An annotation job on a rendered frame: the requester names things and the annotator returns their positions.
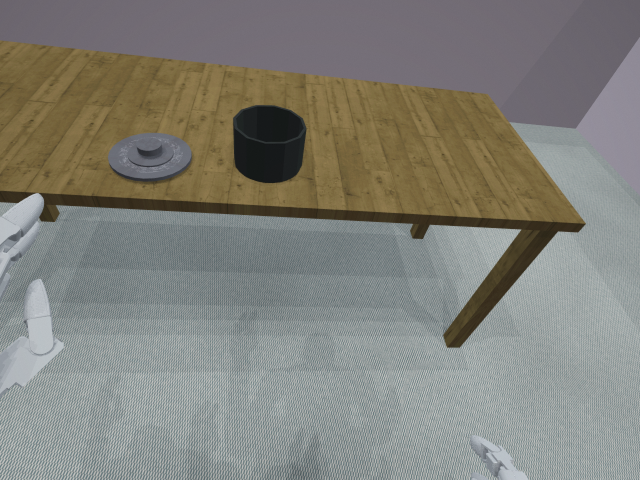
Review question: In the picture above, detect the knob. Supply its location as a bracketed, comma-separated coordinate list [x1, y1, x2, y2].
[136, 138, 162, 157]

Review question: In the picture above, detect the table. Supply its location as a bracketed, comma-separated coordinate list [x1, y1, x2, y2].
[0, 40, 586, 348]

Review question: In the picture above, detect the pot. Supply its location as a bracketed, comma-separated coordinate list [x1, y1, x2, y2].
[233, 105, 307, 183]

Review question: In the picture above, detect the lid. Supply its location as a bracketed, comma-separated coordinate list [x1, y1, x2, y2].
[108, 133, 192, 182]

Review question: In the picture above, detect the robot left hand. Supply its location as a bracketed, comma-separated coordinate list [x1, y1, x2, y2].
[0, 193, 64, 398]

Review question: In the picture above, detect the robot right hand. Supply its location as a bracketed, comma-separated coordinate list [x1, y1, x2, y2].
[470, 435, 529, 480]

